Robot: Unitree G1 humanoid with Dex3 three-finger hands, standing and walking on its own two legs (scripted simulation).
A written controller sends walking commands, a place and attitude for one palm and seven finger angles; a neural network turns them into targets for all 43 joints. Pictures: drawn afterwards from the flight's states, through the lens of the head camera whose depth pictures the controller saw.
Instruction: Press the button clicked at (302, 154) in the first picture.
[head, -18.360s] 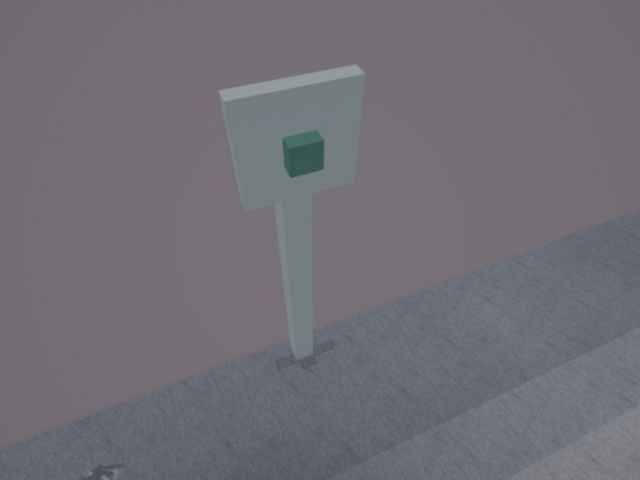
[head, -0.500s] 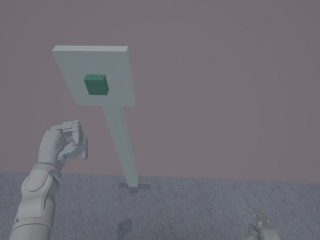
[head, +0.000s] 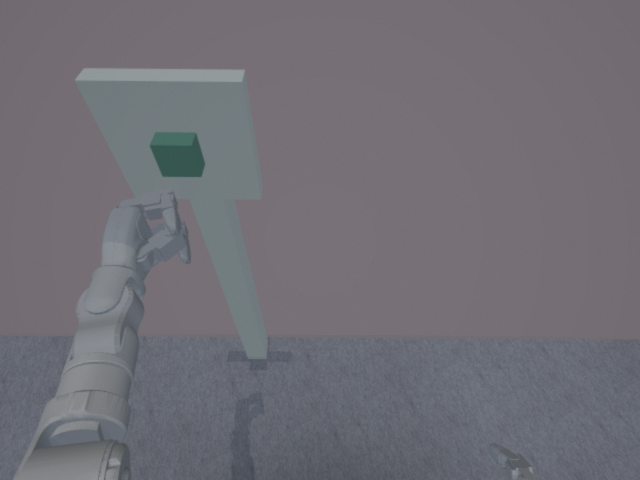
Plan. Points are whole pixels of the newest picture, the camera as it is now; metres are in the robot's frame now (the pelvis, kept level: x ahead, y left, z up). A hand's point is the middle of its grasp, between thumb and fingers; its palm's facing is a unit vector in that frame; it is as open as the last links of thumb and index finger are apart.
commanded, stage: aim a knuckle at the button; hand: left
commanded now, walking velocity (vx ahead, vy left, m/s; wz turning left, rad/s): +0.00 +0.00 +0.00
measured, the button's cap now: (179, 153) +0.52 +0.22 +0.12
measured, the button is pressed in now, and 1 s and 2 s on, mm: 0 0 10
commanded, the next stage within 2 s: press the button with the knuckle in 0.88 s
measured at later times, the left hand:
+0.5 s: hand (191, 220) +0.43 +0.19 +0.08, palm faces +0.04 -1.00 -0.01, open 3.1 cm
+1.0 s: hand (190, 224) +0.41 +0.18 +0.09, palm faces +0.04 -1.00 -0.01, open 3.1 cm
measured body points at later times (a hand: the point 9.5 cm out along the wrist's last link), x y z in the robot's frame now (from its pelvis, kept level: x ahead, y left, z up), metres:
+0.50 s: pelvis +0.01 +0.00 -0.01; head +0.06 +0.00 +0.44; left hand +0.42 +0.24 +0.08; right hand +0.05 -0.26 -0.12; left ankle +0.02 +0.11 -0.72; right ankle -0.02 -0.10 -0.72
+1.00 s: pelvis +0.00 +0.00 -0.01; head +0.04 +0.00 +0.44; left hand +0.41 +0.24 +0.09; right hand +0.09 -0.26 -0.12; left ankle +0.02 +0.11 -0.72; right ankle -0.02 -0.10 -0.72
